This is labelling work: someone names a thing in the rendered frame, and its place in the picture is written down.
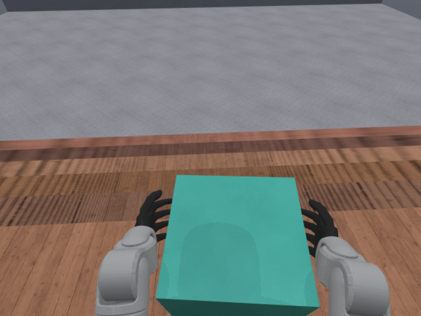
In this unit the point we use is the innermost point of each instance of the robot right hand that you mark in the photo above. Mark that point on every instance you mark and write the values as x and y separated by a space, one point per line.
324 228

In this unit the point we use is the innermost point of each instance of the robot left hand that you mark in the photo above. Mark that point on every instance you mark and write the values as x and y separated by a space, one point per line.
148 216

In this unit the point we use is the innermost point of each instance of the carton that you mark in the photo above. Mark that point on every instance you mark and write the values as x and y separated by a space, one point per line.
236 246

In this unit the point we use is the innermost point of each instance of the robot right forearm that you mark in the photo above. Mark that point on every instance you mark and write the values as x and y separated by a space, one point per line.
356 288

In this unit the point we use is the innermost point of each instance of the robot left forearm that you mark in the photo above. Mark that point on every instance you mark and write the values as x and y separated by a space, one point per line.
124 275

